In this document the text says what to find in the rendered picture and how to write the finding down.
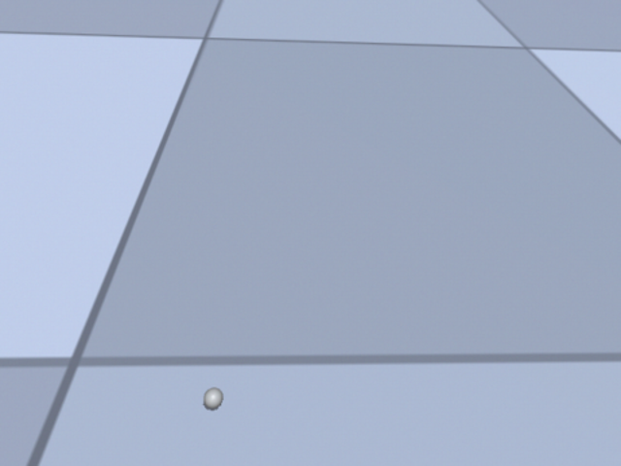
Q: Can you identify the ball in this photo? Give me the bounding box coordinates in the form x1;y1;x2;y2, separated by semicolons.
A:
204;387;223;408

